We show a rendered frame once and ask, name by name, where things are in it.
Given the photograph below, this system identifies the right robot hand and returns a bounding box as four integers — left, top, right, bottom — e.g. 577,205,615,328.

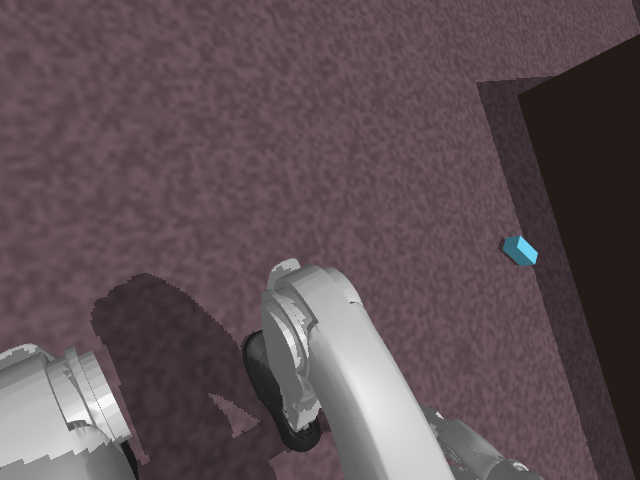
419,404,506,480

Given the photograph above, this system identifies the left robot foot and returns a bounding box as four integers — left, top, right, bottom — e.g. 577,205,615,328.
120,440,139,480

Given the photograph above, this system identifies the right robot foot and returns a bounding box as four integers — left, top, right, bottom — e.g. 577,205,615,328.
243,330,321,452

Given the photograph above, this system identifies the right robot arm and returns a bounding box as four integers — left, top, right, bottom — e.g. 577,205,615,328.
486,459,545,480

